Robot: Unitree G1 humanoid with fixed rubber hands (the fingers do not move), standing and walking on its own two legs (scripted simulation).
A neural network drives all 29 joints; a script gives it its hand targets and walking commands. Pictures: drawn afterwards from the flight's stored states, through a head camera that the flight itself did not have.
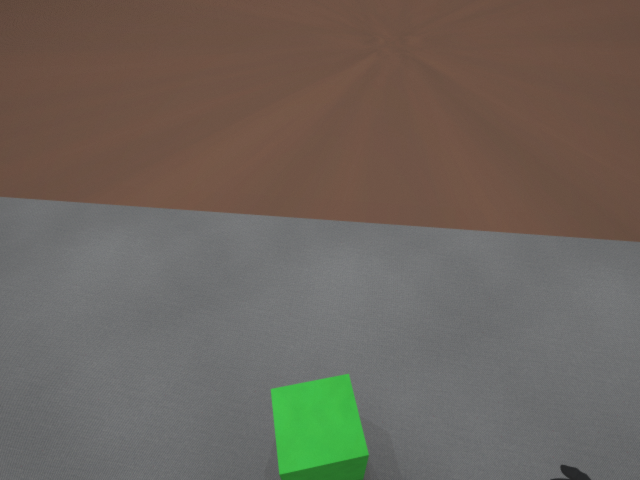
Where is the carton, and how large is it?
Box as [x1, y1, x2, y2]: [271, 374, 368, 479]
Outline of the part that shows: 348,374 271,389 278,466 281,479 362,479 368,453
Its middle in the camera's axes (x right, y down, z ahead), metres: -0.01 +0.53 +1.05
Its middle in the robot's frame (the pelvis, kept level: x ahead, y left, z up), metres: +0.38 +0.04 -0.66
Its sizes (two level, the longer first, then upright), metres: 0.210 0.200 0.250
